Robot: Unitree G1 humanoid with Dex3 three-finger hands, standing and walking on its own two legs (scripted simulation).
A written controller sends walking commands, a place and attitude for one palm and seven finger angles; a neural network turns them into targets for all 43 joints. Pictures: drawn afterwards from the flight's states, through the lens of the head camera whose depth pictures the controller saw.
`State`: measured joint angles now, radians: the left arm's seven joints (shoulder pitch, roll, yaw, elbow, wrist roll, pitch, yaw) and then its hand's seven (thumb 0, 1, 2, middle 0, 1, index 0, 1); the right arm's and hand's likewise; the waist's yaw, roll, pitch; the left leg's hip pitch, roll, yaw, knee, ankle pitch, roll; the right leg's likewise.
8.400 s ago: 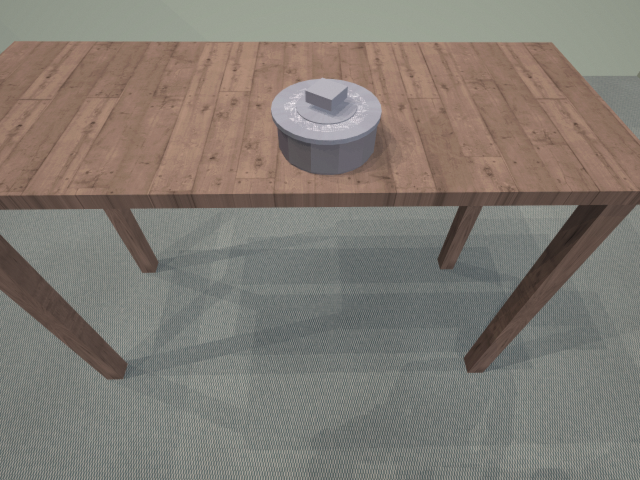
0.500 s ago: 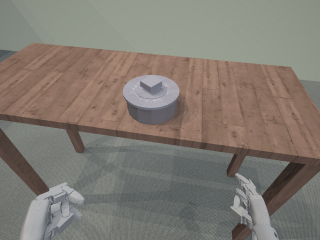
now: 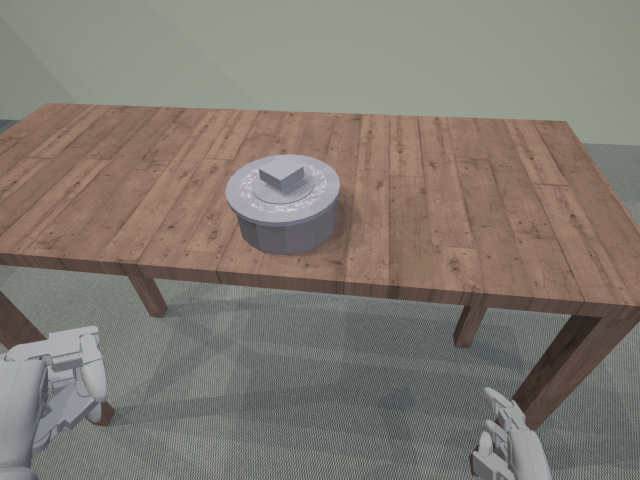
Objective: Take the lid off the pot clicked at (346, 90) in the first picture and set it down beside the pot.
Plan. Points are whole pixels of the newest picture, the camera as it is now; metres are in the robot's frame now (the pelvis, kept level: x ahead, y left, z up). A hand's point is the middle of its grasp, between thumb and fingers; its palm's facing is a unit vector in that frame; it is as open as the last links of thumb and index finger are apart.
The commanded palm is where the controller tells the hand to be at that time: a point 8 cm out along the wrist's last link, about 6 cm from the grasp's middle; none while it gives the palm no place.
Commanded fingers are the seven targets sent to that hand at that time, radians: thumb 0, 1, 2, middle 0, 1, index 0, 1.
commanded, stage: raise the hand higher, near the body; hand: left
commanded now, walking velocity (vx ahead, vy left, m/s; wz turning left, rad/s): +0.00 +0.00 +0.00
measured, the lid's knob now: (281, 172) +0.49 +0.13 +0.16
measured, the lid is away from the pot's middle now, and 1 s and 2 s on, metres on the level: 0.00 0.00 0.00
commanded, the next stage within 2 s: reach forward and open the fingers in 0.46 s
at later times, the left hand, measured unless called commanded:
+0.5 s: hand (72, 327) +0.17 +0.23 +0.21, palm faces +0.42 -0.80 -0.42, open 3.1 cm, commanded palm +0.12 +0.27 +0.23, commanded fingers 0.00 0.90 0.90 -1.30 -1.50 -1.30 -1.50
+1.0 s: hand (61, 308) +0.20 +0.27 +0.19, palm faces +0.04 +0.02 -1.00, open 3.3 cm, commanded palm +0.17 +0.27 +0.25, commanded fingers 0.00 0.17 1.38 -1.12 -0.68 -1.12 -0.68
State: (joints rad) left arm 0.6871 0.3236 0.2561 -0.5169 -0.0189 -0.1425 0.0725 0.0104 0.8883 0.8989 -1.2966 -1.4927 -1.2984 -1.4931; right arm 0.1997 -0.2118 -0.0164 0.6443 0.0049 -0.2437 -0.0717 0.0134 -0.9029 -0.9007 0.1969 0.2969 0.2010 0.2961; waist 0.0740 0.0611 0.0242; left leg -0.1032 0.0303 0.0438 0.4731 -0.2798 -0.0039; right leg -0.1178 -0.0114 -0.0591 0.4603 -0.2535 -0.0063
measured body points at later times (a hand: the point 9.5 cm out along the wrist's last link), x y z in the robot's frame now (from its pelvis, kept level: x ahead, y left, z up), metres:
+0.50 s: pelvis +0.00 +0.00 +0.00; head -0.02 -0.02 +0.45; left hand +0.14 +0.27 +0.23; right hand +0.21 -0.19 -0.07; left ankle -0.01 +0.12 -0.74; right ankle +0.00 -0.11 -0.74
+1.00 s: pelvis -0.02 +0.01 +0.00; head -0.03 -0.06 +0.44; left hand +0.19 +0.27 +0.25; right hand +0.23 -0.19 -0.08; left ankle -0.01 +0.12 -0.74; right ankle +0.00 -0.11 -0.74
